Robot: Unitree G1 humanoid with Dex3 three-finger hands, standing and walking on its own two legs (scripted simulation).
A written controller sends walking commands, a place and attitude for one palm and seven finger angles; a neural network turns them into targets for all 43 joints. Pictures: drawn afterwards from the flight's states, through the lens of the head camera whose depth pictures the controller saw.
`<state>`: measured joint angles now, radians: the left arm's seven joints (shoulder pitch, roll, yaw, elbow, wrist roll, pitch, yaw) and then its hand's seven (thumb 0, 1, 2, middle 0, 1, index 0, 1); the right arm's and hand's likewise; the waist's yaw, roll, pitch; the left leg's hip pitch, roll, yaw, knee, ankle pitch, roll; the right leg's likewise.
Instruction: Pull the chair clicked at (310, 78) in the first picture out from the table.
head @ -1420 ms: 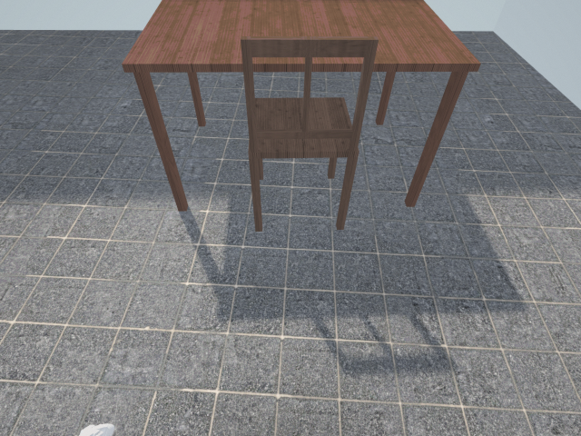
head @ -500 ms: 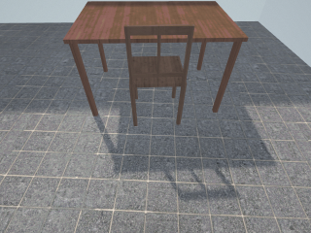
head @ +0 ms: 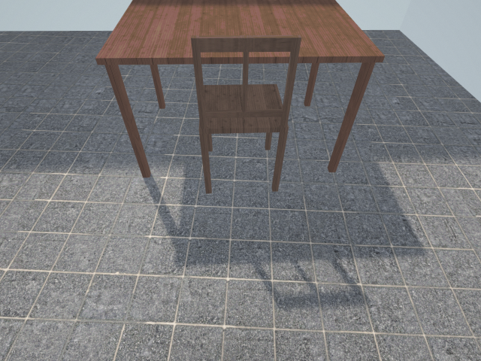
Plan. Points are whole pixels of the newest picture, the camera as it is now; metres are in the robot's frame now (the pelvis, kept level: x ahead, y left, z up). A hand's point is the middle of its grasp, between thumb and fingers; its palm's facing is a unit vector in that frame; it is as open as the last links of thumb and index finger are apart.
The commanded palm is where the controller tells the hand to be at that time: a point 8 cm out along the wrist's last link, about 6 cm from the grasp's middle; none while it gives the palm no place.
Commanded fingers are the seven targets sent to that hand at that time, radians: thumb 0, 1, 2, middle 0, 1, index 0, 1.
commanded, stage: look at it before walking up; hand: left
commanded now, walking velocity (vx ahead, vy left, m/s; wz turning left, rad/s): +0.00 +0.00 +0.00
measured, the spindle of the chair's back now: (245, 83) +1.12 +0.04 -0.11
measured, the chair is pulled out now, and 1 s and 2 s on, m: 0.00 0.00 0.00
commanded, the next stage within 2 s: walk to a spot facing it in 0.22 s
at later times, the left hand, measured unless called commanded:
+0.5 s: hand out of the picture +0.06 +0.23 -0.17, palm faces -0.04 -0.96 -0.29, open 7.4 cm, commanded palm none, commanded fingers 0.00 0.90 0.90 -0.20 -0.30 -0.20 -0.30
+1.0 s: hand out of the picture +0.11 +0.15 -0.17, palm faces -0.18 -0.97 -0.18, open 7.4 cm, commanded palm none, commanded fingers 0.00 0.90 0.90 -0.20 -0.30 -0.20 -0.30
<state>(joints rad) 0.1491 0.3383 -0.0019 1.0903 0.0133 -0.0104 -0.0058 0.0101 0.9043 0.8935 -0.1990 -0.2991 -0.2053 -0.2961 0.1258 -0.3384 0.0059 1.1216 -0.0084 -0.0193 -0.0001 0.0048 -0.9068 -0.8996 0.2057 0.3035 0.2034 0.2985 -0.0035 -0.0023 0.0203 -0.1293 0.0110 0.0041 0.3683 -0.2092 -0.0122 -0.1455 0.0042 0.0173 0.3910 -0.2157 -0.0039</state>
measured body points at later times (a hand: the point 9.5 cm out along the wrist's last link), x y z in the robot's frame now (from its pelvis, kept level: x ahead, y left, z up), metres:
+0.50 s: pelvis +0.01 +0.00 -0.01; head +0.01 +0.00 +0.44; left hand +0.07 +0.28 -0.15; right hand +0.07 -0.28 -0.15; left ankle -0.01 +0.13 -0.75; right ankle +0.00 -0.12 -0.75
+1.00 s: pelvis +0.15 -0.03 +0.00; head +0.18 -0.03 +0.44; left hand +0.12 +0.21 -0.15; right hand +0.21 -0.28 -0.14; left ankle +0.28 +0.09 -0.69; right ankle +0.03 -0.10 -0.75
